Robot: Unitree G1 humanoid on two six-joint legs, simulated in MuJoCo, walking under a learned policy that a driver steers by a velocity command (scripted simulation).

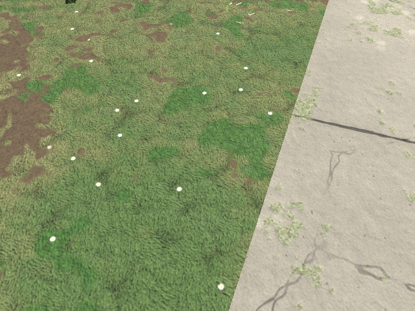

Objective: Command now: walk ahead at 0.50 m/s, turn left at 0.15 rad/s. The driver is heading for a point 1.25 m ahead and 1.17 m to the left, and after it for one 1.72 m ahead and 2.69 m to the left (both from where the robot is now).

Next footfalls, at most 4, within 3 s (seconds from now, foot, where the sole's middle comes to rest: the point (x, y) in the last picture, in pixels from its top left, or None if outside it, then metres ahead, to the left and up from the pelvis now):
0.20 left None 0.26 0.13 -0.78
0.76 right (216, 273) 0.61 0.05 -0.78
1.28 left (124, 241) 0.71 0.38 -0.78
1.82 right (103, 167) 1.04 0.53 -0.78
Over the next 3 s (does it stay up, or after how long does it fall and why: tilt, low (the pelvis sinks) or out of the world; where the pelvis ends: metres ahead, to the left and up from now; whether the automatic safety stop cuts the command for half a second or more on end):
stays up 1.10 1.01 -0.02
